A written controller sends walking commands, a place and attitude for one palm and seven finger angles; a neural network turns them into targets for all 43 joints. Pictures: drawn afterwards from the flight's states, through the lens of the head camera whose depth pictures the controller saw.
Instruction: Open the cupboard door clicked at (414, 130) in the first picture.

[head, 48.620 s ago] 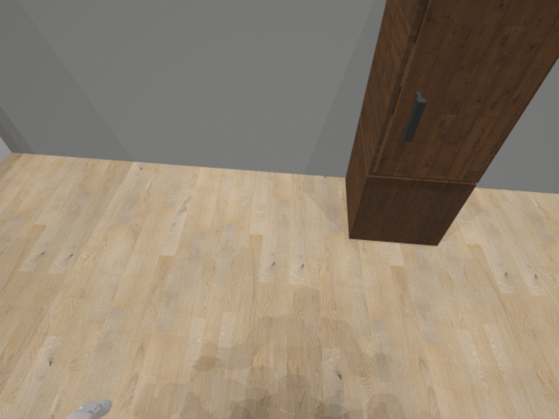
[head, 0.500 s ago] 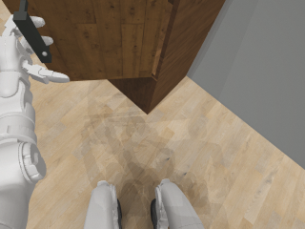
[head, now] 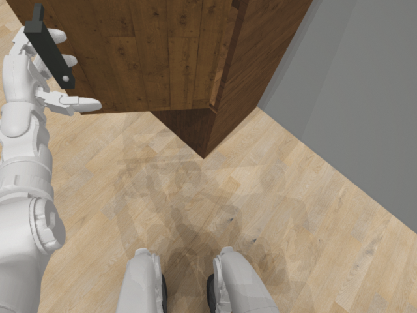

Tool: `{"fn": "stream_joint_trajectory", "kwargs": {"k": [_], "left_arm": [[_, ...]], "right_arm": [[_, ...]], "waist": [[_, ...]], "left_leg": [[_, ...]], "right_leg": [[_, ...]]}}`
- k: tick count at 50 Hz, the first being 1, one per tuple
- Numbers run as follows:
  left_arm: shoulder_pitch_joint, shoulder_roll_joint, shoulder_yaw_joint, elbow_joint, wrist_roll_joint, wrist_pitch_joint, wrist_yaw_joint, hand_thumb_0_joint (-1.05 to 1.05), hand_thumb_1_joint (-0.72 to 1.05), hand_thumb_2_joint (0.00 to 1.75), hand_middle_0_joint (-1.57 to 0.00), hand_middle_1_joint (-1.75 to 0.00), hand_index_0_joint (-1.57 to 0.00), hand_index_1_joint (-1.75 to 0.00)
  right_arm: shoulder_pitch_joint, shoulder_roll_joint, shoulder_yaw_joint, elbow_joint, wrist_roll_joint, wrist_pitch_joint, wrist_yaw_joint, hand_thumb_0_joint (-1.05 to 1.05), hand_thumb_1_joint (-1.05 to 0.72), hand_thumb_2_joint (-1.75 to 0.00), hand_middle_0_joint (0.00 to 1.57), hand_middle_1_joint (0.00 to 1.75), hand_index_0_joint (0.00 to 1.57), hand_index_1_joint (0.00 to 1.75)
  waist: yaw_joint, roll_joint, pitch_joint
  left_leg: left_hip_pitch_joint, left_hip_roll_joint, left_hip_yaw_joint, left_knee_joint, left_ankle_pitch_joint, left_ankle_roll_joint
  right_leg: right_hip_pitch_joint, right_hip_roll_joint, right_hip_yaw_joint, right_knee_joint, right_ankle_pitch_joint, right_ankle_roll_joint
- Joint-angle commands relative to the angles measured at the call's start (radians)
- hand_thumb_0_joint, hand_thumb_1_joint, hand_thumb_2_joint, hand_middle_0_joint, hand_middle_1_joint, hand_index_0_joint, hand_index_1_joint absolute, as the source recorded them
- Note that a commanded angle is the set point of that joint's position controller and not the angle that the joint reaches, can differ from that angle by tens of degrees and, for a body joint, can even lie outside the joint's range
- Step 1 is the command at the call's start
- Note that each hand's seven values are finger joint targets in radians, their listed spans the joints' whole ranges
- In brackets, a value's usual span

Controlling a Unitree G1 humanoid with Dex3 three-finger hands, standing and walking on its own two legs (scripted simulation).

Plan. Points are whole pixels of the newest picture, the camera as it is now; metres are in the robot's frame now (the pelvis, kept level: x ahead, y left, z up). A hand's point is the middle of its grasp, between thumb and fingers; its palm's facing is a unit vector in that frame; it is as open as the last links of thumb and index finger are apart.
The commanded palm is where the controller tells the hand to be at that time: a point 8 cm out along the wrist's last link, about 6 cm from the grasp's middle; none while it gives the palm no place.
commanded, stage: close the thumb around the handle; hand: left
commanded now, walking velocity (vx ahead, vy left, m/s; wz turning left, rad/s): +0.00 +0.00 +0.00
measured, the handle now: (54, 49) +0.58 +0.24 +0.05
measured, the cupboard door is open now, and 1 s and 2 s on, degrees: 50 59 99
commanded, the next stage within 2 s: pull the door open along its arc in 0.52 s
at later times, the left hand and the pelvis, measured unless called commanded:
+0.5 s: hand (68, 75) +0.53 +0.21 +0.04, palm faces +0.07 -1.00 -0.02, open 5.8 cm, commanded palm +0.51 +0.24 +0.04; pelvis +0.00 +0.00 +0.00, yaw +0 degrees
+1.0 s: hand (73, 102) +0.48 +0.20 +0.04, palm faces +0.06 -1.00 -0.02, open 6.1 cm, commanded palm +0.42 +0.24 +0.04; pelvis +0.02 +0.00 +0.02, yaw +0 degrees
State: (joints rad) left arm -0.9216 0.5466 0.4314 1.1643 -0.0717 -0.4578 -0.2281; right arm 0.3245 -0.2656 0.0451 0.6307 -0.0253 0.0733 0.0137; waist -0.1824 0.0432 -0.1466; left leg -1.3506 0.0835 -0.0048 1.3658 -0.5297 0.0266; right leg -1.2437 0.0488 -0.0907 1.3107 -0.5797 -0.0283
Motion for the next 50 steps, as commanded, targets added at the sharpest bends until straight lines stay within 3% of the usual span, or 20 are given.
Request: {"fn": "stream_joint_trajectory", "kwargs": {"k": [1,2,6,7,9,12,14,16,19,21,29,32,34,40,43,45,47,50], "left_arm": [[-0.426,0.248,0.018,-0.201,-0.017,-0.075,0.001,0.00,0.06,0.54,-0.34,-1.26,-0.34,-1.26],[-0.413,0.270,0.032,-0.210,-0.015,-0.075,0.000,0.00,0.12,0.56,-0.34,-1.27,-0.34,-1.27],[-0.432,0.250,0.015,-0.173,-0.018,-0.063,-0.004,0.00,0.34,0.66,-0.36,-1.29,-0.36,-1.29],[-0.440,0.266,0.022,-0.183,-0.016,-0.061,-0.003,0.00,0.40,0.68,-0.36,-1.30,-0.36,-1.30],[-0.462,0.237,0.001,-0.213,-0.014,-0.069,-0.002,0.00,0.51,0.73,-0.37,-1.31,-0.37,-1.31],[-0.459,0.275,0.026,-0.191,-0.011,-0.062,0.004,0.00,0.68,0.80,-0.38,-1.33,-0.38,-1.33],[-0.455,0.254,0.016,-0.211,-0.008,-0.066,0.004,0.00,0.79,0.85,-0.39,-1.34,-0.39,-1.34],[-0.443,0.260,0.020,-0.192,-0.009,-0.061,0.004,0.00,0.90,0.90,-0.40,-1.35,-0.40,-1.35],[-0.470,0.234,-0.005,-0.193,-0.005,-0.055,0.006,0.00,0.90,0.90,-0.40,-1.35,-0.40,-1.35],[-0.455,0.270,0.023,-0.188,-0.006,-0.054,0.009,0.00,0.90,0.90,-0.40,-1.35,-0.40,-1.35],[-0.431,0.257,0.023,-0.235,-0.002,-0.069,0.012,0.00,0.90,0.90,-0.40,-1.35,-0.40,-1.35],[-0.444,0.262,0.018,-0.215,-0.001,-0.066,0.013,0.00,0.90,0.90,-0.40,-1.35,-0.40,-1.35],[-0.399,0.249,0.020,-0.229,-0.005,-0.071,0.010,0.00,0.90,0.90,-0.40,-1.35,-0.40,-1.35],[-0.223,0.190,0.010,-0.298,-0.037,-0.080,0.000,0.00,0.90,0.90,-0.40,-1.35,-0.40,-1.35],[-0.085,0.129,-0.016,-0.339,-0.058,-0.075,-0.005,0.00,0.90,0.90,-0.40,-1.35,-0.40,-1.35],[0.001,0.094,-0.027,-0.427,-0.076,-0.083,-0.003,0.00,0.90,0.90,-0.40,-1.35,-0.40,-1.35],[0.113,0.040,-0.053,-0.471,-0.091,-0.078,0.002,0.00,0.90,0.90,-0.40,-1.35,-0.40,-1.35],[0.289,-0.041,-0.093,-0.582,-0.115,-0.086,0.018,0.00,0.90,0.90,-0.40,-1.35,-0.40,-1.35]], "right_arm": [[0.195,-0.197,-0.067,-0.023,-0.001,-0.006,-0.017,0.00,-0.90,-0.90,0.20,0.30,0.20,0.30],[0.194,-0.199,-0.067,-0.025,-0.001,-0.004,-0.018,0.00,-0.90,-0.90,0.20,0.30,0.20,0.30],[0.193,-0.199,-0.063,-0.024,0.001,-0.001,-0.020,0.00,-0.90,-0.90,0.20,0.30,0.20,0.30],[0.194,-0.199,-0.062,-0.026,0.000,-0.002,-0.020,0.00,-0.90,-0.90,0.20,0.30,0.20,0.30],[0.197,-0.197,-0.066,-0.026,-0.001,-0.006,-0.019,0.00,-0.90,-0.90,0.20,0.30,0.20,0.30],[0.199,-0.201,-0.063,-0.022,-0.002,-0.003,-0.020,0.00,-0.90,-0.90,0.20,0.30,0.20,0.30],[0.204,-0.198,-0.066,-0.022,-0.005,-0.005,-0.017,0.00,-0.90,-0.90,0.20,0.30,0.20,0.30],[0.201,-0.200,-0.065,-0.021,-0.003,-0.001,-0.018,0.00,-0.90,-0.90,0.20,0.30,0.20,0.30],[0.204,-0.198,-0.064,-0.021,-0.004,-0.002,-0.017,0.00,-0.90,-0.90,0.20,0.30,0.20,0.30],[0.207,-0.202,-0.064,-0.021,-0.003,0.000,-0.019,0.00,-0.90,-0.90,0.20,0.30,0.20,0.30],[0.212,-0.194,-0.067,-0.023,-0.008,0.002,-0.012,0.00,-0.90,-0.90,0.20,0.30,0.20,0.30],[0.206,-0.195,-0.066,-0.017,-0.004,0.004,-0.014,0.00,-0.90,-0.90,0.20,0.30,0.20,0.30],[0.207,-0.194,-0.067,-0.025,-0.005,0.004,-0.011,0.00,-0.90,-0.90,0.20,0.30,0.20,0.30],[0.183,-0.184,-0.077,-0.049,0.005,0.009,-0.003,0.00,-0.90,-0.90,0.20,0.30,0.20,0.30],[0.165,-0.174,-0.083,-0.065,0.017,0.011,0.002,0.00,-0.90,-0.90,0.20,0.30,0.20,0.30],[0.151,-0.168,-0.090,-0.081,0.021,0.009,0.006,0.00,-0.90,-0.90,0.20,0.30,0.20,0.30],[0.133,-0.160,-0.096,-0.094,0.028,0.007,0.011,0.00,-0.90,-0.90,0.20,0.30,0.20,0.30],[0.100,-0.150,-0.104,-0.119,0.036,-0.002,0.017,0.00,-0.90,-0.90,0.20,0.30,0.20,0.30]], "waist": [[-0.021,0.157,-0.547],[-0.011,0.158,-0.568],[-0.028,0.143,-0.524],[-0.024,0.146,-0.535],[-0.025,0.185,-0.568],[-0.024,0.160,-0.563],[-0.021,0.192,-0.587],[-0.023,0.178,-0.569],[-0.036,0.178,-0.560],[-0.026,0.166,-0.567],[-0.011,0.189,-0.608],[-0.026,0.157,-0.563],[-0.004,0.185,-0.574],[0.038,0.158,-0.607],[0.055,0.100,-0.578],[0.078,0.108,-0.606],[0.087,0.059,-0.569],[0.112,0.048,-0.542]], "left_leg": [[0.544,-0.031,-0.085,-0.112,0.376,0.010],[0.543,-0.031,-0.082,-0.108,0.388,0.010],[0.519,-0.030,-0.086,-0.108,0.359,0.011],[0.511,-0.031,-0.084,-0.107,0.356,0.012],[0.559,-0.030,-0.093,-0.107,0.380,0.009],[0.532,-0.029,-0.091,-0.103,0.371,0.010],[0.575,-0.027,-0.097,-0.103,0.409,0.008],[0.569,-0.026,-0.099,-0.106,0.395,0.005],[0.559,-0.027,-0.099,-0.106,0.383,0.009],[0.556,-0.026,-0.097,-0.109,0.381,0.007],[0.584,-0.028,-0.093,-0.107,0.448,0.005],[0.550,-0.027,-0.090,-0.108,0.407,0.007],[0.574,-0.029,-0.088,-0.119,0.418,0.004],[0.604,-0.035,-0.071,-0.143,0.469,0.000],[0.585,-0.042,-0.055,-0.166,0.460,0.002],[0.614,-0.046,-0.049,-0.180,0.504,-0.001],[0.599,-0.049,-0.040,-0.195,0.486,-0.002],[0.613,-0.055,-0.025,-0.218,0.500,-0.004]], "right_leg": [[0.128,0.020,0.052,-0.169,0.314,0.003],[0.143,0.020,0.055,-0.164,0.326,0.002],[0.117,0.019,0.051,-0.167,0.299,0.005],[0.131,0.020,0.054,-0.167,0.300,0.005],[0.101,0.019,0.048,-0.156,0.303,-0.001],[0.117,0.020,0.051,-0.160,0.299,0.002],[0.099,0.020,0.046,-0.151,0.318,-0.002],[0.090,0.019,0.044,-0.156,0.304,0.001],[0.084,0.020,0.045,-0.156,0.299,0.001],[0.101,0.020,0.045,-0.161,0.299,0.002],[0.134,0.021,0.047,-0.149,0.360,-0.001],[0.132,0.022,0.050,-0.163,0.339,0.004],[0.136,0.021,0.048,-0.161,0.338,-0.002],[0.210,0.018,0.050,-0.170,0.411,0.002],[0.272,0.019,0.051,-0.187,0.440,0.006],[0.310,0.016,0.052,-0.190,0.488,0.005],[0.335,0.017,0.050,-0.201,0.494,0.007],[0.364,0.014,0.050,-0.213,0.525,0.008]]}}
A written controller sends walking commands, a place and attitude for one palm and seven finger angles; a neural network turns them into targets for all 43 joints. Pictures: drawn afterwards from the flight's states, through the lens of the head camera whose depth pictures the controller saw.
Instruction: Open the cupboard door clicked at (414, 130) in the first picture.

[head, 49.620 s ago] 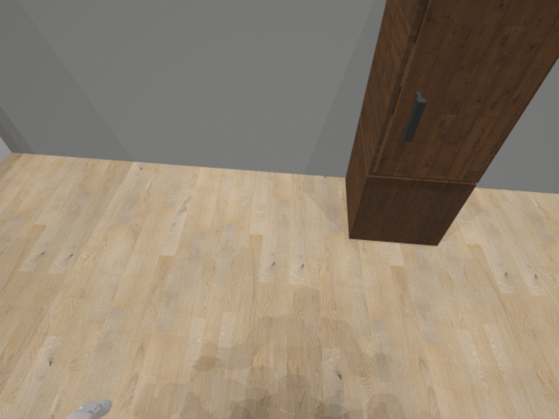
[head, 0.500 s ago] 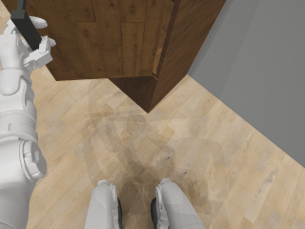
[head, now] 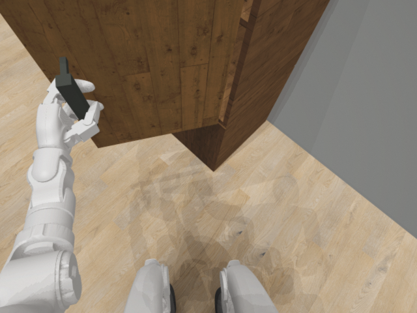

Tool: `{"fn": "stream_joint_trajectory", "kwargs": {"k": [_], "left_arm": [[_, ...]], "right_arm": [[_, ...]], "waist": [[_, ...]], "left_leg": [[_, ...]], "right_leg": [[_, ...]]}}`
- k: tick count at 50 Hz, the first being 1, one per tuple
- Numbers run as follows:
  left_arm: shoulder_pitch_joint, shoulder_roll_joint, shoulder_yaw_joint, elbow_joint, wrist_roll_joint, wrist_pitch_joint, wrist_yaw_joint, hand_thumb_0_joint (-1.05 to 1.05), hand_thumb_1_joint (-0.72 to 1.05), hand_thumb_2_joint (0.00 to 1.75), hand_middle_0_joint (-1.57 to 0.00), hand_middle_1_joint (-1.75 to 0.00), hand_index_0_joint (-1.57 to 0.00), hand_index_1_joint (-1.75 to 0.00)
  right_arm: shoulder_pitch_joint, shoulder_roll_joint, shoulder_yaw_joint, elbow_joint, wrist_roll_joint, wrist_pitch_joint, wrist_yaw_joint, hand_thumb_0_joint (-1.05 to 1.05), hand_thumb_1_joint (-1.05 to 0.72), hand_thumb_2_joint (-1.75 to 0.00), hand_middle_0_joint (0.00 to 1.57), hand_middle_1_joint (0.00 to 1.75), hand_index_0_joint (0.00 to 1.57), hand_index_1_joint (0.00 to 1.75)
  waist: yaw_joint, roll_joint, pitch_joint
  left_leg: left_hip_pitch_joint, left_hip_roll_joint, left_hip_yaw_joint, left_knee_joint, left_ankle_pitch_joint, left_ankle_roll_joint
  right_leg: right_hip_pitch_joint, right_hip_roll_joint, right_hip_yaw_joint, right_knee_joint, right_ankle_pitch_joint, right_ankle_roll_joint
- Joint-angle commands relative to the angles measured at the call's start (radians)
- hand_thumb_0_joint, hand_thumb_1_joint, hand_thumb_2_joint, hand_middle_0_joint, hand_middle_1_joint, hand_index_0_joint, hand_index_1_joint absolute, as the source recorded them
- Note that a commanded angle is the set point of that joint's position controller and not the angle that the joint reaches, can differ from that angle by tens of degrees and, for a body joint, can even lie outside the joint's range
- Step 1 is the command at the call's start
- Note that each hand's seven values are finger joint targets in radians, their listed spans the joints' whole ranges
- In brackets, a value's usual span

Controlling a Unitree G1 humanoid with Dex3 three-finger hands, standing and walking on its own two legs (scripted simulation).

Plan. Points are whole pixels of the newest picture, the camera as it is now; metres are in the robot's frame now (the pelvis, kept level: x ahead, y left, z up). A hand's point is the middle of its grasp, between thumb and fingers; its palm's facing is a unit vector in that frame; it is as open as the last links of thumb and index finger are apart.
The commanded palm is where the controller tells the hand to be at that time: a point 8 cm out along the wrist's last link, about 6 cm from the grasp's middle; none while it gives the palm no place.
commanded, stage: pull the door open along its arc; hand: left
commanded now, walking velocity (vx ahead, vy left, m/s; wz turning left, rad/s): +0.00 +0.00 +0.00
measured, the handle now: (78, 95) +0.51 +0.23 +0.03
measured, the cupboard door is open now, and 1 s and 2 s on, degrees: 59 99 100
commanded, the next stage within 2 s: open thumb and fingers to let go in 0.68 s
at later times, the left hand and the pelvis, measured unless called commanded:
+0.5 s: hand (141, 178) +0.35 +0.10 +0.03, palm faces +0.45 -0.90 -0.01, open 6.3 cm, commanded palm +0.28 +0.14 +0.02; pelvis +0.00 -0.03 +0.01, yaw +4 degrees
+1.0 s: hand (175, 196) +0.32 +0.05 +0.03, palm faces +0.44 -0.90 -0.03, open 6.9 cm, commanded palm +0.26 +0.09 +0.02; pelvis -0.01 -0.05 +0.01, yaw +6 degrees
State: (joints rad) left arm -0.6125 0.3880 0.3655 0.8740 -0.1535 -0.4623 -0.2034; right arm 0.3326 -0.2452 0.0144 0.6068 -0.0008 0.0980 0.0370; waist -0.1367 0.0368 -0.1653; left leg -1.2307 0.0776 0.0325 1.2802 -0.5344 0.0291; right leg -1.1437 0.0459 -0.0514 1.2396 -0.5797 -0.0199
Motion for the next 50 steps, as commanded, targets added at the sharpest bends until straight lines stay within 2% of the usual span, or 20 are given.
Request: {"fn": "stream_joint_trajectory", "kwargs": {"k": [1,2,3,5,6,9,11,13,14,16,19,25,29,36,38,39,40,42,45,50], "left_arm": [[0.024,0.114,-0.026,-0.334,-0.037,-0.088,0.001,0.00,0.90,0.90,-0.40,-1.35,-0.40,-1.35],[0.070,0.060,0.111,-0.394,-0.113,-0.084,0.157,0.00,0.90,0.90,-0.40,-1.35,-0.40,-1.35],[0.142,-0.016,0.032,-0.385,-0.083,-0.074,0.238,0.00,0.90,0.90,-0.40,-1.35,-0.40,-1.35],[0.219,-0.049,0.025,-0.436,-0.039,-0.081,0.368,0.00,0.90,0.90,-0.40,-1.35,-0.40,-1.35],[0.231,-0.052,0.027,-0.476,-0.013,-0.090,0.426,0.00,0.90,0.90,-0.40,-1.35,-0.40,-1.35],[0.244,-0.120,-0.031,-0.538,0.076,-0.106,0.582,0.00,0.90,0.90,-0.40,-1.35,-0.40,-1.35],[0.249,-0.190,-0.086,-0.515,0.142,-0.109,0.677,0.00,0.90,0.90,-0.40,-1.35,-0.40,-1.35],[0.238,-0.226,-0.140,-0.521,0.202,-0.117,0.733,0.00,0.90,0.90,-0.40,-1.35,-0.40,-1.35],[0.221,-0.227,-0.159,-0.534,0.225,-0.124,0.748,0.00,0.90,0.90,-0.40,-1.35,-0.40,-1.35],[0.246,-0.287,-0.223,-0.537,0.243,-0.131,0.753,0.00,0.90,0.90,-0.40,-1.35,-0.40,-1.35],[0.278,-0.342,-0.291,-0.569,0.234,-0.136,0.741,0.00,0.90,0.90,-0.40,-1.35,-0.40,-1.35],[0.398,-0.426,-0.393,-0.621,0.220,-0.138,0.742,0.00,0.90,0.90,-0.40,-1.35,-0.40,-1.35],[0.436,-0.446,-0.430,-0.630,0.248,-0.136,0.757,0.00,0.90,0.90,-0.40,-1.35,-0.40,-1.35],[0.502,-0.580,-0.576,-0.679,0.302,-0.109,0.776,0.00,0.90,0.90,-0.40,-1.35,-0.40,-1.35],[0.415,-0.541,-0.552,-0.689,0.318,-0.106,0.795,0.00,0.90,0.90,-0.40,-1.35,-0.40,-1.35],[0.325,-0.498,-0.517,-0.669,0.326,-0.106,0.808,0.00,0.90,0.90,-0.40,-1.35,-0.40,-1.35],[0.328,-0.501,-0.506,-0.658,0.320,-0.111,0.814,0.00,0.83,0.87,-0.40,-1.34,-0.40,-1.34],[0.343,-0.510,-0.501,-0.633,0.303,-0.108,0.812,0.00,0.69,0.81,-0.38,-1.33,-0.38,-1.33],[0.354,-0.514,-0.499,-0.642,0.288,-0.105,0.802,0.00,0.48,0.72,-0.37,-1.30,-0.37,-1.30],[0.342,-0.528,-0.513,-0.640,0.270,-0.096,0.787,0.00,0.13,0.57,-0.35,-1.27,-0.35,-1.27]], "right_arm": [[0.083,-0.170,-0.076,-0.099,0.011,-0.030,-0.005,0.00,-0.90,-0.90,0.20,0.30,0.20,0.30],[0.057,-0.137,-0.073,-0.119,-0.001,-0.039,-0.009,0.00,-0.90,-0.90,0.20,0.30,0.20,0.30],[0.045,-0.133,-0.070,-0.120,-0.007,-0.045,-0.002,0.00,-0.90,-0.90,0.20,0.30,0.20,0.30],[0.034,-0.125,-0.070,-0.121,-0.023,-0.047,0.007,0.00,-0.90,-0.90,0.20,0.30,0.20,0.30],[0.028,-0.119,-0.071,-0.125,-0.032,-0.046,0.010,0.00,-0.90,-0.90,0.20,0.30,0.20,0.30],[0.006,-0.102,-0.073,-0.129,-0.058,-0.041,0.016,0.00,-0.90,-0.90,0.20,0.30,0.20,0.30],[-0.022,-0.088,-0.071,-0.124,-0.071,-0.036,0.020,0.00,-0.90,-0.90,0.20,0.30,0.20,0.30],[-0.044,-0.083,-0.073,-0.122,-0.083,-0.035,0.021,0.00,-0.90,-0.90,0.20,0.30,0.20,0.30],[-0.044,-0.083,-0.076,-0.121,-0.088,-0.036,0.016,0.00,-0.90,-0.90,0.20,0.30,0.20,0.30],[-0.065,-0.074,-0.080,-0.121,-0.089,-0.041,0.013,0.00,-0.90,-0.90,0.20,0.30,0.20,0.30],[-0.086,-0.067,-0.080,-0.123,-0.088,-0.053,0.008,0.00,-0.90,-0.90,0.20,0.30,0.20,0.30],[-0.135,-0.046,-0.073,-0.122,-0.084,-0.088,0.006,0.00,-0.90,-0.90,0.20,0.30,0.20,0.30],[-0.143,-0.037,-0.068,-0.119,-0.091,-0.116,0.001,0.00,-0.90,-0.90,0.20,0.30,0.20,0.30],[-0.173,-0.015,-0.062,-0.119,-0.098,-0.171,0.001,0.00,-0.90,-0.90,0.20,0.30,0.20,0.30],[-0.173,-0.019,-0.062,-0.104,-0.101,-0.177,-0.007,0.00,-0.90,-0.90,0.20,0.30,0.20,0.30],[-0.168,-0.020,-0.060,-0.089,-0.102,-0.177,-0.016,0.00,-0.90,-0.90,0.20,0.30,0.20,0.30],[-0.171,-0.020,-0.063,-0.088,-0.103,-0.177,-0.020,0.00,-0.90,-0.90,0.20,0.30,0.20,0.30],[-0.185,-0.017,-0.059,-0.092,-0.101,-0.182,-0.022,0.00,-0.90,-0.90,0.20,0.30,0.20,0.30],[-0.184,-0.017,-0.063,-0.099,-0.098,-0.179,-0.024,0.00,-0.90,-0.90,0.20,0.30,0.20,0.30],[-0.182,-0.021,-0.062,-0.104,-0.094,-0.175,-0.023,0.00,-0.90,-0.90,0.20,0.30,0.20,0.30]], "waist": [[0.076,0.057,-0.516],[0.158,0.055,-0.504],[0.128,0.035,-0.462],[0.135,-0.015,-0.432],[0.145,-0.013,-0.445],[0.141,-0.015,-0.432],[0.134,-0.027,-0.390],[0.125,-0.033,-0.400],[0.115,-0.060,-0.409],[0.114,-0.052,-0.416],[0.112,-0.070,-0.431],[0.122,-0.071,-0.398],[0.116,-0.121,-0.355],[0.103,-0.127,-0.353],[0.092,-0.114,-0.343],[0.067,-0.134,-0.314],[0.082,-0.129,-0.335],[0.084,-0.135,-0.331],[0.098,-0.136,-0.379],[0.093,-0.156,-0.366]], "left_leg": [[0.496,-0.050,-0.059,-0.138,0.510,-0.008],[0.474,-0.054,-0.045,-0.161,0.512,-0.020],[0.464,-0.052,-0.046,-0.168,0.494,-0.026],[0.435,-0.054,-0.042,-0.170,0.491,-0.026],[0.421,-0.058,-0.035,-0.170,0.491,-0.028],[0.415,-0.060,-0.037,-0.155,0.494,-0.030],[0.399,-0.062,-0.039,-0.156,0.452,-0.031],[0.390,-0.068,-0.038,-0.149,0.404,-0.028],[0.387,-0.069,-0.042,-0.144,0.400,-0.024],[0.402,-0.073,-0.036,-0.149,0.384,-0.024],[0.418,-0.076,-0.032,-0.152,0.372,-0.019],[0.410,-0.084,-0.027,-0.162,0.337,-0.019],[0.362,-0.090,-0.035,-0.158,0.293,-0.018],[0.350,-0.096,-0.039,-0.145,0.253,-0.022],[0.333,-0.095,-0.043,-0.127,0.235,-0.022],[0.308,-0.092,-0.047,-0.110,0.216,-0.019],[0.298,-0.096,-0.047,-0.109,0.201,-0.021],[0.285,-0.098,-0.046,-0.107,0.181,-0.021],[0.290,-0.098,-0.044,-0.110,0.201,-0.022],[0.288,-0.098,-0.049,-0.114,0.204,-0.021]], "right_leg": [[0.277,0.014,0.010,-0.142,0.533,0.000],[0.304,0.011,-0.002,-0.145,0.522,0.005],[0.293,0.011,-0.007,-0.147,0.504,0.007],[0.315,0.007,-0.007,-0.140,0.520,0.007],[0.350,0.002,0.001,-0.134,0.541,0.005],[0.349,-0.003,0.011,-0.118,0.557,0.000],[0.325,-0.010,0.009,-0.120,0.517,0.000],[0.324,-0.015,0.017,-0.127,0.486,0.000],[0.333,-0.014,0.022,-0.131,0.491,0.000],[0.345,-0.019,0.024,-0.145,0.495,0.000],[0.376,-0.019,0.031,-0.168,0.506,0.000],[0.403,-0.035,0.045,-0.199,0.515,0.005],[0.417,-0.051,0.071,-0.216,0.515,0.015],[0.394,-0.074,0.086,-0.227,0.501,0.020],[0.372,-0.082,0.106,-0.231,0.470,0.022],[0.347,-0.086,0.118,-0.240,0.435,0.026],[0.360,-0.090,0.131,-0.243,0.402,0.027],[0.368,-0.097,0.144,-0.257,0.381,0.031],[0.409,-0.101,0.153,-0.252,0.418,0.033],[0.412,-0.101,0.149,-0.254,0.441,0.037]]}}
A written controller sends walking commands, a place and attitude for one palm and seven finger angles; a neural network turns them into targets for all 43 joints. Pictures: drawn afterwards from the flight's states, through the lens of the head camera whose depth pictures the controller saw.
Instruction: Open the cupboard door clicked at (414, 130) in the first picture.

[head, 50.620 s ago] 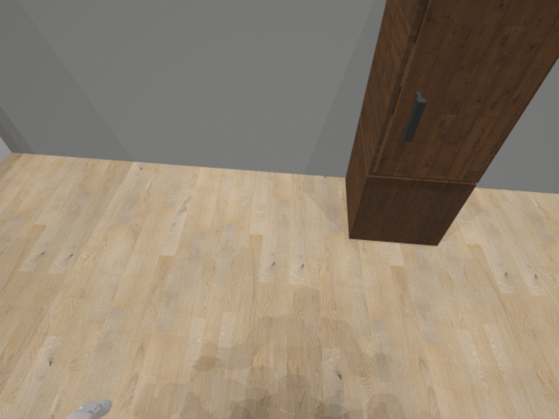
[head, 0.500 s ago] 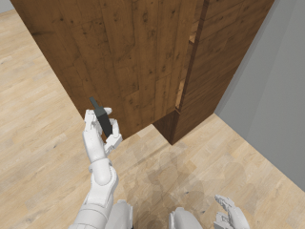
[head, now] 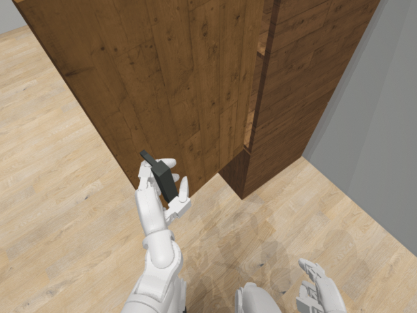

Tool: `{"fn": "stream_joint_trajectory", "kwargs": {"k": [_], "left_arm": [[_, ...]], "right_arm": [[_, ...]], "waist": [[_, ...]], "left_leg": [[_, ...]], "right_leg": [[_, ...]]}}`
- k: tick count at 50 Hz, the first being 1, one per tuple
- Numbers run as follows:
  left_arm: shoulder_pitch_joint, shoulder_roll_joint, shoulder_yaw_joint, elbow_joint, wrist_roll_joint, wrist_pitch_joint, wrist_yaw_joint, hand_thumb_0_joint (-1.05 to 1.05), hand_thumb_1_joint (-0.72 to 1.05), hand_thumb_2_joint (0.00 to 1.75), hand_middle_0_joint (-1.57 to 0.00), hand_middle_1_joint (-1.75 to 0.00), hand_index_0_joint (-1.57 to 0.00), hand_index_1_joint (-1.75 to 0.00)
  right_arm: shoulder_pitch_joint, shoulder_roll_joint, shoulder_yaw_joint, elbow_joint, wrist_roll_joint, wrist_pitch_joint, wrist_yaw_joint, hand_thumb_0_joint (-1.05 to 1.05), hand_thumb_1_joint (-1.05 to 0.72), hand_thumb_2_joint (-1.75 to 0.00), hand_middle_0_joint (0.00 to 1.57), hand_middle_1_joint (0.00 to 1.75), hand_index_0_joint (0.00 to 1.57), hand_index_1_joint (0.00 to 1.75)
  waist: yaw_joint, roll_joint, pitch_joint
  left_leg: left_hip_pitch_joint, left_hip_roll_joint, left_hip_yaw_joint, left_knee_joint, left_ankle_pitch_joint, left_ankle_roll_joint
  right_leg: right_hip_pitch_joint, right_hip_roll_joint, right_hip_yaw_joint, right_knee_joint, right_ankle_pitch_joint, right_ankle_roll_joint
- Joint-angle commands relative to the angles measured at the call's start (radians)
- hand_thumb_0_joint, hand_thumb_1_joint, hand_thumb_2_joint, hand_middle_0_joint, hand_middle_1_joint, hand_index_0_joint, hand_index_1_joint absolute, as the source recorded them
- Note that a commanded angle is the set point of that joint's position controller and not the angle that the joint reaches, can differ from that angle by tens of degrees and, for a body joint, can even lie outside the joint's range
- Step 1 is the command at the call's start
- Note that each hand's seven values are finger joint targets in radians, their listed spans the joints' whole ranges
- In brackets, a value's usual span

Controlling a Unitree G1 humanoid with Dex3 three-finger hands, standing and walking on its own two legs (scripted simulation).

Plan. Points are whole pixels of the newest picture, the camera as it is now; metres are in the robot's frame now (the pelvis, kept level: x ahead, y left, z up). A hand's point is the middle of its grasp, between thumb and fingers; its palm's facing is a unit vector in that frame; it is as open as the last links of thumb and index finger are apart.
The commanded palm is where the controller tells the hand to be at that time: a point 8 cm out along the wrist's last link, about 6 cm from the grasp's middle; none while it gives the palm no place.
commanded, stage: open thumb and fingers to let go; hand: left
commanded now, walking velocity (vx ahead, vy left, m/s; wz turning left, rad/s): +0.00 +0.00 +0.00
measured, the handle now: (159, 178) +0.36 +0.11 +0.03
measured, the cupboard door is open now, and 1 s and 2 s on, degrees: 99 100 100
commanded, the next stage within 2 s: slide the hand sideways off the handle in 0.60 s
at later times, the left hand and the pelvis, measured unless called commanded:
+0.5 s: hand (179, 193) +0.33 +0.07 +0.02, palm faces +0.32 -0.95 -0.02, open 14.7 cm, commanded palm +0.28 +0.11 +0.02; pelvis +0.00 +0.02 +0.00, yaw -1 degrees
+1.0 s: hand (175, 214) +0.29 +0.07 +0.03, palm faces -0.13 -0.99 +0.04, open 16.3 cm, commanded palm +0.27 +0.12 +0.02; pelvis -0.01 +0.04 -0.01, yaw -2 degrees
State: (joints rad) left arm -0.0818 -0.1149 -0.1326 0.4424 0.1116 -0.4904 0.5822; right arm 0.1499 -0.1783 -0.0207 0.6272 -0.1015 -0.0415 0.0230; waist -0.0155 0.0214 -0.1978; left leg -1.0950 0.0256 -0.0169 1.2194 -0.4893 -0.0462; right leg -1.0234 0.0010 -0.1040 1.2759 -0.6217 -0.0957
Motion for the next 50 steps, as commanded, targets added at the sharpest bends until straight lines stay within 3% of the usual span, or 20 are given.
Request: {"fn": "stream_joint_trajectory", "kwargs": {"k": [1,9,11,22,24,29,35,36,37,38,39,40,42,44,47,49,50], "left_arm": [[-0.186,-0.019,-0.009,-0.217,0.006,-0.071,0.002,0.00,0.06,0.54,-0.34,-1.26,-0.34,-1.26],[-0.173,-0.042,-0.029,-0.181,0.035,-0.069,0.008,0.00,-0.50,0.30,-0.30,-1.20,-0.30,-1.20],[-0.212,-0.051,-0.038,-0.183,0.032,-0.069,0.014,0.00,-0.50,0.30,-0.30,-1.20,-0.30,-1.20],[-0.244,-0.062,-0.038,-0.165,0.040,-0.049,0.039,0.00,-0.50,0.30,-0.21,-0.65,-0.21,-0.65],[-0.218,-0.076,-0.049,-0.176,0.046,-0.046,0.040,0.00,-0.50,0.30,-0.19,-0.55,-0.19,-0.55],[-0.230,-0.097,-0.065,-0.187,0.049,-0.033,0.048,0.00,-0.50,0.30,-0.15,-0.30,-0.15,-0.30],[-0.254,-0.112,-0.070,-0.181,0.045,-0.022,0.058,0.00,-0.50,0.30,-0.15,-0.30,-0.15,-0.30],[-0.215,0.007,-0.280,-0.213,0.157,-0.061,-0.146,0.00,-0.50,0.30,-0.15,-0.30,-0.15,-0.30],[-0.260,0.061,-0.217,-0.277,0.114,-0.108,-0.248,0.00,-0.50,0.30,-0.15,-0.30,-0.15,-0.30],[-0.244,0.094,-0.213,-0.299,0.086,-0.131,-0.333,0.00,-0.50,0.30,-0.15,-0.30,-0.15,-0.30],[-0.254,0.114,-0.211,-0.335,0.045,-0.148,-0.418,0.00,-0.50,0.30,-0.15,-0.30,-0.15,-0.30],[-0.211,0.106,-0.192,-0.324,-0.014,-0.149,-0.475,0.00,-0.50,0.30,-0.15,-0.30,-0.15,-0.30],[-0.188,0.069,-0.157,-0.303,-0.135,-0.121,-0.524,0.00,-0.50,0.30,-0.15,-0.30,-0.15,-0.30],[-0.130,0.042,-0.141,-0.319,-0.195,-0.090,-0.525,0.00,-0.50,0.30,-0.15,-0.30,-0.15,-0.30],[-0.040,0.060,-0.110,-0.329,-0.188,-0.065,-0.486,0.00,-0.50,0.30,-0.15,-0.30,-0.15,-0.30],[-0.022,0.102,-0.095,-0.356,-0.140,-0.072,-0.455,0.00,-0.50,0.30,-0.15,-0.30,-0.15,-0.30],[-0.009,0.094,-0.113,-0.383,-0.117,-0.081,-0.444,0.00,-0.50,0.30,-0.15,-0.30,-0.15,-0.30]], "right_arm": [[0.003,-0.088,-0.028,-0.123,0.008,-0.035,-0.008,0.00,-0.90,-0.90,0.20,0.30,0.20,0.30],[0.004,-0.092,-0.029,-0.128,0.004,-0.034,-0.006,0.00,-0.90,-0.90,0.20,0.30,0.20,0.30],[0.001,-0.093,-0.028,-0.126,0.005,-0.033,-0.005,0.00,-0.90,-0.90,0.20,0.30,0.20,0.30],[0.007,-0.094,-0.027,-0.121,0.002,-0.032,-0.010,0.00,-0.90,-0.90,0.20,0.30,0.20,0.30],[0.006,-0.095,-0.029,-0.130,-0.001,-0.034,-0.007,0.00,-0.90,-0.90,0.20,0.30,0.20,0.30],[0.003,-0.094,-0.027,-0.131,0.000,-0.037,-0.003,0.00,-0.90,-0.90,0.20,0.30,0.20,0.30],[-0.013,-0.092,-0.022,-0.127,0.001,-0.041,0.000,0.00,-0.90,-0.90,0.20,0.30,0.20,0.30],[0.061,-0.141,-0.029,-0.123,0.010,-0.018,0.008,0.00,-0.90,-0.90,0.20,0.30,0.20,0.30],[0.055,-0.129,-0.039,-0.147,0.019,-0.012,0.008,0.00,-0.90,-0.90,0.20,0.30,0.20,0.30],[0.046,-0.133,-0.038,-0.162,0.028,-0.007,0.005,0.00,-0.90,-0.90,0.20,0.30,0.20,0.30],[0.050,-0.137,-0.037,-0.177,0.039,-0.004,0.003,0.00,-0.90,-0.90,0.20,0.30,0.20,0.30],[0.041,-0.134,-0.033,-0.192,0.053,-0.001,0.001,0.00,-0.90,-0.90,0.20,0.30,0.20,0.30],[0.024,-0.133,-0.025,-0.213,0.076,0.002,-0.006,0.00,-0.90,-0.90,0.20,0.30,0.20,0.30],[0.019,-0.138,-0.024,-0.237,0.087,0.003,-0.005,0.00,-0.90,-0.90,0.20,0.30,0.20,0.30],[0.026,-0.143,-0.028,-0.250,0.086,0.017,0.002,0.00,-0.90,-0.90,0.20,0.30,0.20,0.30],[0.027,-0.148,-0.031,-0.260,0.079,0.022,0.007,0.00,-0.90,-0.90,0.20,0.30,0.20,0.30],[0.021,-0.145,-0.034,-0.268,0.076,0.023,0.011,0.00,-0.90,-0.90,0.20,0.30,0.20,0.30]], "waist": [[-0.026,-0.137,-0.342],[-0.023,-0.123,-0.319],[-0.032,-0.109,-0.310],[-0.031,-0.103,-0.326],[-0.021,-0.084,-0.349],[-0.028,-0.074,-0.337],[-0.031,-0.075,-0.317],[-0.124,-0.100,-0.277],[-0.087,-0.068,-0.331],[-0.078,-0.060,-0.360],[-0.085,-0.036,-0.369],[-0.061,-0.026,-0.358],[-0.054,-0.061,-0.294],[-0.034,-0.056,-0.292],[-0.018,-0.092,-0.288],[-0.010,-0.090,-0.291],[-0.009,-0.069,-0.304]], "left_leg": [[0.159,-0.044,-0.001,-0.054,0.163,0.053],[0.188,-0.043,-0.002,-0.065,0.169,0.057],[0.199,-0.043,0.003,-0.066,0.160,0.059],[0.232,-0.039,0.003,-0.080,0.175,0.060],[0.249,-0.037,0.001,-0.084,0.199,0.059],[0.262,-0.033,-0.004,-0.086,0.201,0.057],[0.263,-0.033,-0.007,-0.090,0.174,0.057],[0.260,-0.032,-0.007,-0.059,0.170,0.072],[0.246,-0.037,-0.005,-0.044,0.187,0.078],[0.245,-0.041,-0.003,-0.036,0.179,0.080],[0.257,-0.040,-0.004,-0.031,0.183,0.081],[0.262,-0.043,-0.004,-0.037,0.162,0.077],[0.248,-0.040,-0.006,-0.058,0.104,0.075],[0.274,-0.036,-0.010,-0.078,0.108,0.072],[0.269,-0.034,-0.016,-0.085,0.142,0.070],[0.252,-0.033,-0.023,-0.076,0.156,0.070],[0.263,-0.033,-0.019,-0.071,0.158,0.069]], "right_leg": [[0.292,-0.055,0.197,-0.284,0.487,0.111],[0.230,-0.034,0.145,-0.266,0.434,0.092],[0.206,-0.031,0.136,-0.268,0.405,0.091],[0.183,-0.011,0.102,-0.258,0.365,0.078],[0.182,-0.004,0.088,-0.244,0.375,0.070],[0.154,0.004,0.071,-0.236,0.353,0.065],[0.129,0.006,0.064,-0.238,0.309,0.065],[0.103,-0.010,0.095,-0.228,0.370,0.070],[0.137,-0.019,0.109,-0.212,0.416,0.064],[0.155,-0.020,0.124,-0.206,0.427,0.065],[0.150,-0.019,0.129,-0.197,0.430,0.062],[0.146,-0.017,0.130,-0.208,0.391,0.060],[0.133,-0.009,0.126,-0.246,0.283,0.063],[0.120,0.000,0.106,-0.245,0.248,0.059],[0.123,0.003,0.082,-0.221,0.279,0.061],[0.112,0.004,0.079,-0.191,0.283,0.056],[0.093,0.001,0.079,-0.182,0.284,0.057]]}}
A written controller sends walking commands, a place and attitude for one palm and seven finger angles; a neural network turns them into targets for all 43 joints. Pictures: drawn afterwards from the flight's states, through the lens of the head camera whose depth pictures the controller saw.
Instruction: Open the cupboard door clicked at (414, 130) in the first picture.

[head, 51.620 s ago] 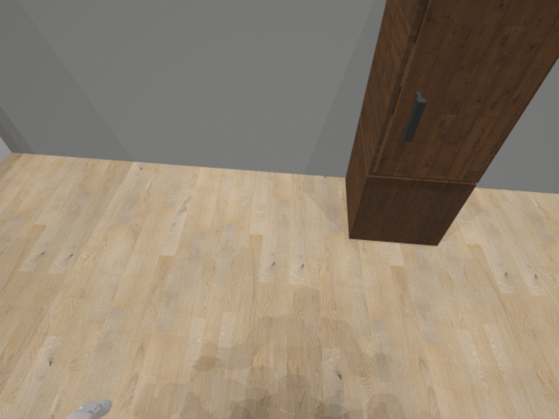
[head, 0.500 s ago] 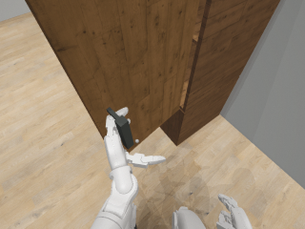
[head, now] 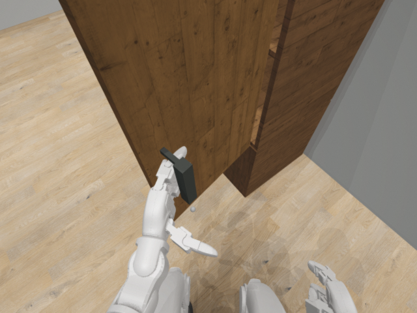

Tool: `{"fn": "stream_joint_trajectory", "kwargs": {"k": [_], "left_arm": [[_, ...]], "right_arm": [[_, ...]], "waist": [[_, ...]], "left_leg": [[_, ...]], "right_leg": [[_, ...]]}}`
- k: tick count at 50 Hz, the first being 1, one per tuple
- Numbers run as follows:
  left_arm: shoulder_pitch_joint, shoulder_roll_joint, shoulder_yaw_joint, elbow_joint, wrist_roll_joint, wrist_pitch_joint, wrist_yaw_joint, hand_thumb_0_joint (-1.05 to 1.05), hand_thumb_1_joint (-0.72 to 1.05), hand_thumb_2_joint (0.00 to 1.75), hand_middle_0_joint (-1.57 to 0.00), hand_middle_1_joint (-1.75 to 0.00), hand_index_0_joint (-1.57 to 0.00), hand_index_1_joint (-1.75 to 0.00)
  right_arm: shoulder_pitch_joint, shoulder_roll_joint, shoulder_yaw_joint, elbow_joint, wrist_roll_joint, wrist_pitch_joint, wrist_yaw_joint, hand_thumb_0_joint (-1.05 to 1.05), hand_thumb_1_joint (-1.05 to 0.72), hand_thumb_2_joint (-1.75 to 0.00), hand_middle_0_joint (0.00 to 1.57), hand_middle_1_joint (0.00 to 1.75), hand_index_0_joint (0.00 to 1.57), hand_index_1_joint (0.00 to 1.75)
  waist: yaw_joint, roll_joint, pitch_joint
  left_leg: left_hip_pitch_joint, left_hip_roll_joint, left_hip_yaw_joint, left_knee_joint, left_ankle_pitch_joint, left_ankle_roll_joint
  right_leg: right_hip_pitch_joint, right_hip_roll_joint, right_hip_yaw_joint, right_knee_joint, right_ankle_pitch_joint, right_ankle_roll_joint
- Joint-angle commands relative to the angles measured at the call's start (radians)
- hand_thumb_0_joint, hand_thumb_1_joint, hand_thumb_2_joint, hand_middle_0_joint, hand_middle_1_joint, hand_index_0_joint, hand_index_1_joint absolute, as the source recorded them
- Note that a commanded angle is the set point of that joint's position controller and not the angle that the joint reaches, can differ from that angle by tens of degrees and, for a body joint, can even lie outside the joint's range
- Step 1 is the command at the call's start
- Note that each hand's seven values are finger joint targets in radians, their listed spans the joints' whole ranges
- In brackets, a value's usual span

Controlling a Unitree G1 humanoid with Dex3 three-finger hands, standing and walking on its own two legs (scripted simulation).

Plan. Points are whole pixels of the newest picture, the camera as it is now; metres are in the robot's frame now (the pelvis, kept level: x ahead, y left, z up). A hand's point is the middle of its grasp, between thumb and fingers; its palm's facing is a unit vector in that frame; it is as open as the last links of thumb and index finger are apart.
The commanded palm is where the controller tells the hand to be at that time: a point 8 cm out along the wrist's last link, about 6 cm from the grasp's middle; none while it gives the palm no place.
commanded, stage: slide the hand sideways off the handle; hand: left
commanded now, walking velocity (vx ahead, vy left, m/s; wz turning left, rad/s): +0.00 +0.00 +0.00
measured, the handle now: (178, 176) +0.36 +0.08 +0.03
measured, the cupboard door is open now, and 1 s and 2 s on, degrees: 100 100 100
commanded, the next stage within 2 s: draw the hand back to the body in 0.90 s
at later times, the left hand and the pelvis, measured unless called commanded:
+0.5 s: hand (173, 235) +0.25 +0.07 +0.03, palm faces -0.05 -1.00 +0.01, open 16.3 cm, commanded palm +0.23 +0.13 +0.02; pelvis +0.01 +0.00 -0.01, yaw +0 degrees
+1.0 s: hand (151, 259) +0.21 +0.11 +0.03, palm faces -0.04 -1.00 -0.02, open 16.3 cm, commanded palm +0.19 +0.16 +0.03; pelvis +0.01 -0.01 -0.02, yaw +0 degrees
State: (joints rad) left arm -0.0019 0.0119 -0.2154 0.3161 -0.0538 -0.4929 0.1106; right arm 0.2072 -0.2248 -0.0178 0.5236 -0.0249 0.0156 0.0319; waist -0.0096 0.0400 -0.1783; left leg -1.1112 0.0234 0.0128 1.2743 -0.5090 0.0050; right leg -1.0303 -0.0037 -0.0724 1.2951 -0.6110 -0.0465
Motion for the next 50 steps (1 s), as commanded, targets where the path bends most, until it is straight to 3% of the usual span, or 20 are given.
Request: {"fn": "stream_joint_trajectory", "kwargs": {"k": [1,4,6,10,13,16,18,20,22,29,34,35,39,46,50], "left_arm": [[-0.076,-0.030,-0.029,-0.257,0.063,-0.083,0.037,0.00,-0.50,0.30,-0.15,-0.30,-0.15,-0.30],[-0.008,-0.010,-0.027,-0.283,0.093,-0.087,0.048,0.00,-0.50,0.30,-0.15,-0.30,-0.15,-0.30],[-0.002,-0.016,-0.035,-0.298,0.089,-0.084,0.043,0.00,-0.50,0.30,-0.15,-0.30,-0.15,-0.30],[0.059,0.002,-0.020,-0.366,0.070,-0.077,0.034,0.00,-0.50,0.30,-0.15,-0.30,-0.15,-0.30],[0.064,0.004,-0.023,-0.406,0.058,-0.078,0.026,0.00,-0.50,0.30,-0.15,-0.30,-0.15,-0.30],[0.138,0.024,-0.001,-0.420,0.044,-0.085,0.005,0.00,-0.50,0.30,-0.15,-0.30,-0.15,-0.30],[0.173,0.027,-0.009,-0.458,0.040,-0.087,-0.014,0.00,-0.50,0.30,-0.15,-0.30,-0.15,-0.30],[0.247,0.017,-0.025,-0.459,0.037,-0.078,-0.034,0.00,-0.50,0.30,-0.15,-0.30,-0.15,-0.30],[0.273,0.039,-0.001,-0.479,0.026,-0.072,-0.047,0.00,-0.50,0.30,-0.15,-0.30,-0.15,-0.30],[0.348,0.101,0.066,-0.545,0.004,-0.087,-0.078,0.00,-0.50,0.30,-0.15,-0.30,-0.15,-0.30],[0.410,0.107,0.068,-0.599,-0.021,-0.096,-0.115,0.00,-0.50,0.30,-0.15,-0.30,-0.15,-0.30],[0.422,0.103,0.060,-0.593,-0.025,-0.093,-0.124,0.00,-0.50,0.30,-0.15,-0.30,-0.15,-0.30],[0.497,0.142,0.118,-0.599,-0.045,-0.078,-0.155,0.00,-0.50,0.30,-0.15,-0.30,-0.15,-0.30],[0.471,0.167,0.158,-0.626,-0.080,-0.089,-0.186,0.00,-0.50,0.30,-0.15,-0.30,-0.15,-0.30],[0.464,0.150,0.136,-0.633,-0.090,-0.093,-0.202,0.00,-0.50,0.30,-0.15,-0.30,-0.15,-0.30]], "right_arm": [[-0.030,-0.097,-0.036,-0.163,-0.003,-0.031,0.005,0.00,-0.90,-0.90,0.20,0.30,0.20,0.30],[-0.034,-0.098,-0.037,-0.180,-0.004,-0.023,0.010,0.00,-0.90,-0.90,0.20,0.30,0.20,0.30],[-0.039,-0.094,-0.033,-0.185,-0.002,-0.019,0.007,0.00,-0.90,-0.90,0.20,0.30,0.20,0.30],[-0.048,-0.092,-0.029,-0.204,0.002,-0.017,-0.003,0.00,-0.90,-0.90,0.20,0.30,0.20,0.30],[-0.044,-0.089,-0.026,-0.204,0.002,-0.022,-0.010,0.00,-0.90,-0.90,0.20,0.30,0.20,0.30],[-0.038,-0.088,-0.025,-0.206,0.003,-0.029,-0.016,0.00,-0.90,-0.90,0.20,0.30,0.20,0.30],[-0.038,-0.087,-0.025,-0.212,0.003,-0.035,-0.017,0.00,-0.90,-0.90,0.20,0.30,0.20,0.30],[-0.039,-0.086,-0.022,-0.224,0.007,-0.036,-0.015,0.00,-0.90,-0.90,0.20,0.30,0.20,0.30],[-0.037,-0.086,-0.026,-0.228,0.006,-0.038,-0.018,0.00,-0.90,-0.90,0.20,0.30,0.20,0.30],[-0.038,-0.082,-0.024,-0.240,0.005,-0.055,-0.032,0.00,-0.90,-0.90,0.20,0.30,0.20,0.30],[-0.039,-0.084,-0.027,-0.247,0.008,-0.070,-0.036,0.00,-0.90,-0.90,0.20,0.30,0.20,0.30],[-0.039,-0.084,-0.027,-0.248,0.010,-0.072,-0.038,0.00,-0.90,-0.90,0.20,0.30,0.20,0.30],[-0.043,-0.083,-0.035,-0.248,0.014,-0.076,-0.046,0.00,-0.90,-0.90,0.20,0.30,0.20,0.30],[-0.049,-0.082,-0.034,-0.240,0.016,-0.095,-0.063,0.00,-0.90,-0.90,0.20,0.30,0.20,0.30],[-0.050,-0.085,-0.033,-0.242,0.016,-0.111,-0.065,0.00,-0.90,-0.90,0.20,0.30,0.20,0.30]], "waist": [[-0.019,-0.098,-0.317],[-0.008,-0.098,-0.307],[-0.015,-0.093,-0.288],[-0.004,-0.075,-0.299],[-0.017,-0.081,-0.298],[-0.012,-0.095,-0.302],[-0.010,-0.071,-0.320],[-0.006,-0.061,-0.292],[-0.008,-0.085,-0.299],[-0.001,-0.072,-0.286],[0.002,-0.034,-0.302],[-0.008,-0.061,-0.286],[0.012,-0.059,-0.297],[-0.006,-0.071,-0.260],[-0.008,-0.063,-0.266]], "left_leg": [[0.274,-0.031,-0.050,-0.123,0.174,0.018],[0.265,-0.030,-0.052,-0.123,0.167,0.016],[0.259,-0.031,-0.049,-0.123,0.144,0.017],[0.274,-0.030,-0.049,-0.127,0.150,0.015],[0.272,-0.032,-0.053,-0.119,0.153,0.016],[0.264,-0.032,-0.054,-0.112,0.169,0.016],[0.272,-0.032,-0.053,-0.106,0.196,0.016],[0.269,-0.031,-0.055,-0.111,0.201,0.015],[0.256,-0.032,-0.054,-0.098,0.199,0.016],[0.202,-0.035,-0.050,-0.069,0.188,0.017],[0.205,-0.035,-0.050,-0.057,0.199,0.019],[0.196,-0.034,-0.049,-0.055,0.187,0.019],[0.170,-0.033,-0.047,-0.047,0.196,0.018],[0.122,-0.031,-0.045,-0.013,0.143,0.017],[0.111,-0.031,-0.045,-0.004,0.126,0.019]], "right_leg": [[0.096,0.006,0.047,-0.198,0.271,0.008],[0.091,0.009,0.048,-0.191,0.255,0.003],[0.082,0.009,0.051,-0.198,0.240,0.005],[0.088,0.013,0.048,-0.194,0.243,0.005],[0.090,0.014,0.046,-0.194,0.251,0.009],[0.102,0.016,0.045,-0.187,0.273,0.010],[0.109,0.015,0.046,-0.177,0.306,0.009],[0.097,0.016,0.039,-0.172,0.304,0.007],[0.107,0.017,0.046,-0.172,0.319,0.011],[0.116,0.019,0.058,-0.160,0.312,0.010],[0.105,0.021,0.059,-0.149,0.319,0.009],[0.104,0.019,0.058,-0.154,0.319,0.014],[0.134,0.020,0.069,-0.150,0.337,0.014],[0.105,0.013,0.098,-0.164,0.283,0.026],[0.092,0.011,0.103,-0.166,0.246,0.026]]}}
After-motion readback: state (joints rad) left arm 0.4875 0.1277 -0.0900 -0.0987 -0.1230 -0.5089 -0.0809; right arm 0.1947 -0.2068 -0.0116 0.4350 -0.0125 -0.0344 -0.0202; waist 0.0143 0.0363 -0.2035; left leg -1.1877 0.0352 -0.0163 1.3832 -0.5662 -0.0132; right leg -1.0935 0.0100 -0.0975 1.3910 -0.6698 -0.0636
